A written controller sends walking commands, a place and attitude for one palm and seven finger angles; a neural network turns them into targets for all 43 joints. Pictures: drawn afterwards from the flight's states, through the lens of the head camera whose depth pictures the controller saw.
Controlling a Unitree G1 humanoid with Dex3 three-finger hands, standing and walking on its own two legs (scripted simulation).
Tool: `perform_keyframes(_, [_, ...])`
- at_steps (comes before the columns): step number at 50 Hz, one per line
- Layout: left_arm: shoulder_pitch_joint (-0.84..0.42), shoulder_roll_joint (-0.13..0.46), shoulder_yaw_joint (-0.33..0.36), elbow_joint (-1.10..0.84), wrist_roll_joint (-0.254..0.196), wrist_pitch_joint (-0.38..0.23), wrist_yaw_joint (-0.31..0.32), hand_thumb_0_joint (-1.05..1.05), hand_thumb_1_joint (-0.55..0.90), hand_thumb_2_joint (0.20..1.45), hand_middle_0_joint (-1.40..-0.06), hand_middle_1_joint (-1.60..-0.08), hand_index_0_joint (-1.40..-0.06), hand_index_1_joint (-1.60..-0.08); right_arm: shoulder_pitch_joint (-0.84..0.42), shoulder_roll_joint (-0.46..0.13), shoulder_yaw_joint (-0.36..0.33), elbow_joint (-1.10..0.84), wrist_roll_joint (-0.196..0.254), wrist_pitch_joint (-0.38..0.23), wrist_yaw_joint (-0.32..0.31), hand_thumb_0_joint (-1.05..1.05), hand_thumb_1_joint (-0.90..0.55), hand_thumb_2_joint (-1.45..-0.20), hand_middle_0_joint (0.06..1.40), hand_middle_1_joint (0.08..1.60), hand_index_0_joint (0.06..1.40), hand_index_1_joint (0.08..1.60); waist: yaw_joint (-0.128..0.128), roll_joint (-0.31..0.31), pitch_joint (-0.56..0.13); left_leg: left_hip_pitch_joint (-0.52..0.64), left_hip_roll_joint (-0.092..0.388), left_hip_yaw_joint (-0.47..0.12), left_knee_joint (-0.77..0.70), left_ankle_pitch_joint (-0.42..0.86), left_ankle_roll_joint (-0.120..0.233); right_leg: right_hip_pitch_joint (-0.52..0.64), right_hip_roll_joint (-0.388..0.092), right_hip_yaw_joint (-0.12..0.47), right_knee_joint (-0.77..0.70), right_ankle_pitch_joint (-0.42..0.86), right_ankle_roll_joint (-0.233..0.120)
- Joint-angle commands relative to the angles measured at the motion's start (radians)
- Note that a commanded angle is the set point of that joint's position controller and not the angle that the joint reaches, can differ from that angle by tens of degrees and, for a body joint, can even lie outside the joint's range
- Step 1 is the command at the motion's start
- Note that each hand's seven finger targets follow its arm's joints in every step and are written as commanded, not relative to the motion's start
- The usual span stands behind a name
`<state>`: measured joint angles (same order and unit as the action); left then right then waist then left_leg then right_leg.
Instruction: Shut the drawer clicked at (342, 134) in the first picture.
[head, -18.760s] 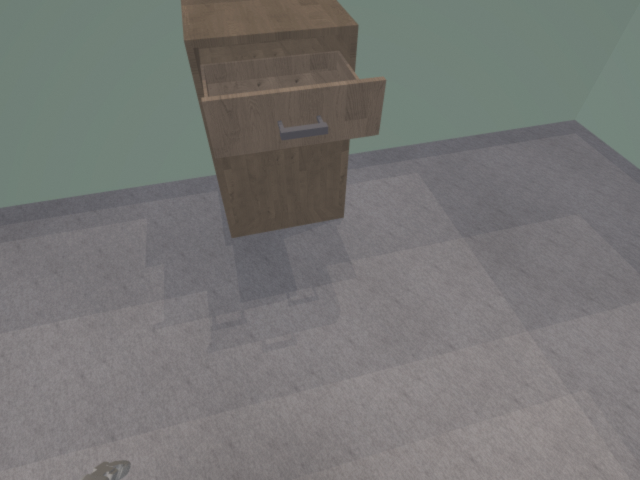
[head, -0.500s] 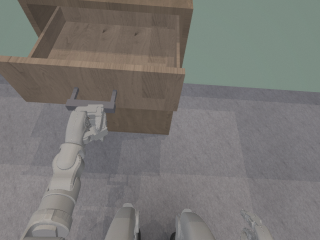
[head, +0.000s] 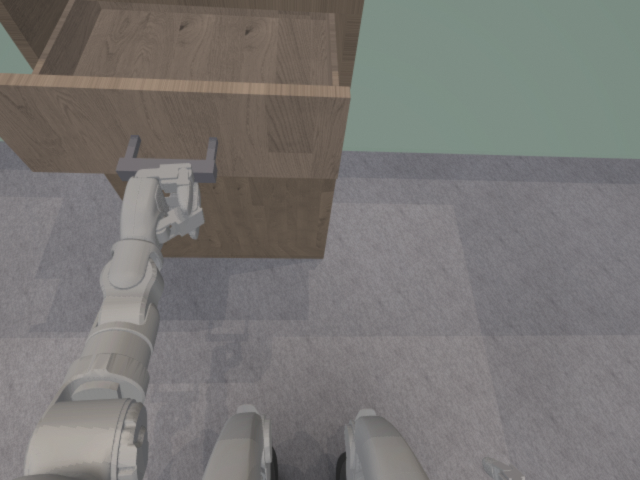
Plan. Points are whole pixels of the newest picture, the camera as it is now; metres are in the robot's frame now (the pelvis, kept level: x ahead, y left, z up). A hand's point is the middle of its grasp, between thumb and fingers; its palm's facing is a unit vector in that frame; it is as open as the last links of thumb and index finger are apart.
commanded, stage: push the drawer shut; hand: left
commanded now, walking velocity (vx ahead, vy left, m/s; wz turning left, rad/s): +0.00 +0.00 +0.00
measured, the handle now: (171, 157) +0.52 +0.18 +0.04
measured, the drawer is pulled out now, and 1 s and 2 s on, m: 0.16 0.05 0.00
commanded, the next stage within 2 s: pull the fist back off the drawer in 1.70 s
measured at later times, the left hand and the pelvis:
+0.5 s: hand (198, 175) +0.50 +0.14 +0.03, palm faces -0.05 -1.00 -0.04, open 3.5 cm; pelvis -0.01 +0.00 -0.01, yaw -1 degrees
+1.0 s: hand (204, 137) +0.56 +0.14 +0.03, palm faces -0.03 -1.00 -0.04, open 3.6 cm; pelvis -0.01 +0.01 -0.02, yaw -2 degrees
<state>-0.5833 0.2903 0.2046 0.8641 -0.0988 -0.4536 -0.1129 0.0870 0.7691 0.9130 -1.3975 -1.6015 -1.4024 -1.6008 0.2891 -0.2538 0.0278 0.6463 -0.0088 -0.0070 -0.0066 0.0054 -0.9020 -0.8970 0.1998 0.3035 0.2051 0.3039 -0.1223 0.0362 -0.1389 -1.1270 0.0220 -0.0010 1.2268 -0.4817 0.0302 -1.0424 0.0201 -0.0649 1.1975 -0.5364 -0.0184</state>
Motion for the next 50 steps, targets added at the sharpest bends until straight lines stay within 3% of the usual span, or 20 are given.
perform_keyframes(1, [-0.527, 0.201, 0.070, -0.250, -0.033, -0.103, 0.015, 0.000, 0.900, 0.900, -1.400, -1.600, -1.400, -1.600, 0.092, -0.164, -0.065, -0.082, 0.004, -0.020, -0.006, 0.000, -0.900, -0.900, 0.200, 0.300, 0.200, 0.300, -0.033, 0.059, -0.480, 0.423, -0.004, -0.064, -0.140, 0.239, -0.006, 0.115, 0.015, 0.044, -0.181, 0.225, -0.006])
perform_keyframes(7, [-0.621, 0.266, 0.110, -0.161, -0.028, -0.117, 0.007, 0.000, 0.900, 0.900, -1.400, -1.600, -1.400, -1.600, 0.104, -0.167, -0.056, -0.068, 0.003, -0.015, -0.014, 0.000, -0.900, -0.900, 0.200, 0.300, 0.200, 0.300, -0.054, 0.047, -0.431, 0.346, -0.007, -0.055, -0.121, 0.185, 0.003, 0.108, 0.019, 0.059, -0.183, 0.191, -0.003])
perform_keyframes(9, [-0.657, 0.305, 0.132, -0.131, -0.022, -0.123, 0.000, 0.000, 0.900, 0.900, -1.400, -1.600, -1.400, -1.600, 0.106, -0.171, -0.053, -0.063, 0.001, -0.013, -0.017, 0.000, -0.900, -0.900, 0.200, 0.300, 0.200, 0.300, -0.055, 0.054, -0.442, 0.326, -0.006, -0.054, -0.114, 0.163, 0.001, 0.102, 0.017, 0.060, -0.178, 0.167, -0.003])
perform_keyframes(10, [-0.685, 0.288, 0.116, -0.127, -0.025, -0.125, -0.004, 0.000, 0.900, 0.900, -1.400, -1.600, -1.400, -1.600, 0.104, -0.167, -0.051, -0.060, 0.002, -0.015, -0.018, 0.000, -0.900, -0.900, 0.200, 0.300, 0.200, 0.300, -0.067, 0.073, -0.443, 0.331, -0.008, -0.051, -0.110, 0.163, 0.004, 0.096, 0.017, 0.063, -0.181, 0.167, -0.002])
perform_keyframes(13, [-0.697, 0.354, 0.164, -0.082, -0.023, -0.120, -0.017, 0.000, 0.900, 0.900, -1.400, -1.600, -1.400, -1.600, 0.120, -0.178, -0.048, -0.060, -0.001, -0.012, -0.021, 0.000, -0.900, -0.900, 0.200, 0.300, 0.200, 0.300, -0.065, 0.069, -0.484, 0.319, -0.005, -0.054, -0.096, 0.181, 0.006, 0.104, 0.020, 0.065, -0.168, 0.180, -0.004])
perform_keyframes(14, [-0.728, 0.340, 0.147, -0.087, -0.027, -0.117, -0.022, 0.000, 0.900, 0.900, -1.400, -1.600, -1.400, -1.600, 0.117, -0.174, -0.047, -0.061, 0.000, -0.012, -0.021, 0.000, -0.900, -0.900, 0.200, 0.300, 0.200, 0.300, -0.072, 0.091, -0.486, 0.317, -0.006, -0.051, -0.090, 0.180, 0.007, 0.099, 0.019, 0.069, -0.169, 0.181, -0.001])
perform_keyframes(15, [-0.738, 0.354, 0.161, -0.075, -0.028, -0.112, -0.025, 0.000, 0.900, 0.900, -1.400, -1.600, -1.400, -1.600, 0.125, -0.176, -0.047, -0.059, -0.002, -0.012, -0.022, 0.000, -0.900, -0.900, 0.200, 0.300, 0.200, 0.300, -0.073, 0.074, -0.501, 0.309, -0.004, -0.052, -0.084, 0.187, 0.008, 0.111, 0.020, 0.069, -0.165, 0.189, -0.001])
perform_keyframes(16, [-0.743, 0.373, 0.168, -0.059, -0.022, -0.107, -0.028, 0.000, 0.900, 0.900, -1.400, -1.600, -1.400, -1.600, 0.124, -0.178, -0.046, -0.062, 0.000, -0.009, -0.021, 0.000, -0.900, -0.900, 0.200, 0.300, 0.200, 0.300, -0.067, 0.104, -0.493, 0.302, -0.005, -0.052, -0.084, 0.181, 0.005, 0.101, 0.020, 0.070, -0.165, 0.178, -0.004])
perform_keyframes(17, [-0.769, 0.369, 0.162, -0.056, -0.025, -0.106, -0.031, 0.000, 0.900, 0.900, -1.400, -1.600, -1.400, -1.600, 0.133, -0.179, -0.044, -0.060, -0.002, -0.009, -0.020, 0.000, -0.900, -0.900, 0.200, 0.300, 0.200, 0.300, -0.080, 0.109, -0.502, 0.320, -0.004, -0.059, -0.084, 0.194, 0.008, 0.088, 0.024, 0.064, -0.158, 0.184, -0.004])
perform_keyframes(18, [-0.777, 0.382, 0.171, -0.052, -0.018, -0.103, -0.033, 0.000, 0.900, 0.900, -1.400, -1.600, -1.400, -1.600, 0.135, -0.181, -0.044, -0.059, -0.003, -0.007, -0.019, 0.000, -0.900, -0.900, 0.200, 0.300, 0.200, 0.300, -0.073, 0.126, -0.519, 0.333, -0.001, -0.062, -0.082, 0.199, 0.005, 0.075, 0.024, 0.059, -0.153, 0.182, -0.005])
perform_keyframes(20, [-0.813, 0.378, 0.167, -0.037, -0.017, -0.093, -0.027, 0.000, 0.900, 0.900, -1.400, -1.600, -1.400, -1.600, 0.142, -0.184, -0.045, -0.061, -0.006, -0.004, -0.017, 0.000, -0.900, -0.900, 0.200, 0.300, 0.200, 0.300, -0.089, 0.110, -0.515, 0.321, 0.001, -0.066, -0.077, 0.189, 0.008, 0.062, 0.025, 0.059, -0.155, 0.170, -0.002])
perform_keyframes(23, [-0.842, 0.417, 0.191, -0.045, -0.004, -0.094, -0.023, 0.000, 0.900, 0.900, -1.400, -1.600, -1.400, -1.600, 0.160, -0.188, -0.043, -0.057, -0.011, 0.000, -0.012, 0.000, -0.900, -0.900, 0.200, 0.300, 0.200, 0.300, -0.083, 0.146, -0.559, 0.360, 0.005, -0.074, -0.073, 0.241, 0.006, 0.057, 0.029, 0.052, -0.142, 0.203, -0.007])
perform_keyframes(24, [-0.844, 0.391, 0.173, -0.027, -0.002, -0.088, -0.021, 0.000, 0.900, 0.900, -1.400, -1.600, -1.400, -1.600, 0.162, -0.184, -0.044, -0.060, -0.011, 0.003, -0.008, 0.000, -0.900, -0.900, 0.200, 0.300, 0.200, 0.300, -0.090, 0.146, -0.555, 0.360, 0.005, -0.074, -0.073, 0.238, 0.006, 0.050, 0.031, 0.052, -0.147, 0.200, -0.006])
perform_keyframes(26, [-0.872, 0.413, 0.187, 0.004, 0.003, -0.081, -0.015, 0.000, 0.900, 0.900, -1.400, -1.600, -1.400, -1.600, 0.170, -0.187, -0.042, -0.052, -0.013, 0.005, -0.006, 0.000, -0.900, -0.900, 0.200, 0.300, 0.200, 0.300, -0.104, 0.114, -0.519, 0.315, 0.007, -0.072, -0.067, 0.204, 0.010, 0.043, 0.033, 0.054, -0.151, 0.173, -0.003])
perform_keyframes(31, [-0.925, 0.463, 0.210, 0.036, 0.031, -0.078, -0.008, 0.000, 0.900, 0.900, -1.400, -1.600, -1.400, -1.600, 0.196, -0.196, -0.040, -0.047, -0.019, 0.012, -0.002, 0.000, -0.900, -0.900, 0.200, 0.300, 0.200, 0.300, -0.112, 0.131, -0.533, 0.309, 0.010, -0.081, -0.061, 0.197, 0.010, 0.018, 0.037, 0.048, -0.142, 0.155, -0.006])
perform_keyframes(34, [-0.985, 0.439, 0.177, 0.060, 0.041, -0.068, -0.006, 0.000, 0.900, 0.900, -1.400, -1.600, -1.400, -1.600, 0.210, -0.197, -0.037, -0.043, -0.022, 0.014, 0.000, 0.000, -0.900, -0.900, 0.200, 0.300, 0.200, 0.300, -0.139, 0.149, -0.509, 0.312, 0.011, -0.091, -0.058, 0.184, 0.013, -0.034, 0.039, 0.041, -0.136, 0.140, -0.006])
perform_keyframes(38, [-1.020, 0.490, 0.213, 0.052, 0.056, -0.066, 0.004, 0.000, 0.900, 0.900, -1.400, -1.600, -1.400, -1.600, 0.235, -0.206, -0.039, -0.039, -0.031, 0.017, 0.003, 0.000, -0.900, -0.900, 0.200, 0.300, 0.200, 0.300, -0.134, 0.193, -0.586, 0.363, 0.015, -0.103, -0.051, 0.239, 0.009, -0.044, 0.038, 0.033, -0.122, 0.168, -0.010])
perform_keyframes(39, [-1.044, 0.478, 0.202, 0.044, 0.054, -0.063, 0.006, 0.000, 0.900, 0.900, -1.400, -1.600, -1.400, -1.600, 0.239, -0.204, -0.038, -0.035, -0.033, 0.018, 0.005, 0.000, -0.900, -0.900, 0.200, 0.300, 0.200, 0.300, -0.145, 0.200, -0.593, 0.379, 0.018, -0.109, -0.049, 0.253, 0.009, -0.058, 0.040, 0.029, -0.119, 0.177, -0.009])
perform_keyframes(43, [-1.072, 0.505, 0.217, 0.085, 0.067, -0.047, 0.011, 0.000, 0.900, 0.900, -1.400, -1.600, -1.400, -1.600, 0.260, -0.209, -0.035, -0.026, -0.038, 0.025, 0.010, 0.000, -0.900, -0.900, 0.200, 0.300, 0.200, 0.300, -0.162, 0.186, -0.556, 0.357, 0.022, -0.113, -0.040, 0.255, 0.011, -0.075, 0.043, 0.026, -0.121, 0.177, -0.008])
perform_keyframes(50, [-1.141, 0.557, 0.233, 0.095, 0.094, -0.029, 0.015, 0.000, 0.900, 0.900, -1.400, -1.600, -1.400, -1.600, 0.287, -0.213, -0.030, -0.021, -0.045, 0.035, 0.015, 0.000, -0.900, -0.900, 0.200, 0.300, 0.200, 0.300, -0.177, 0.227, -0.593, 0.364, 0.026, -0.122, -0.022, 0.285, 0.011, -0.096, 0.046, 0.021, -0.108, 0.191, -0.010])
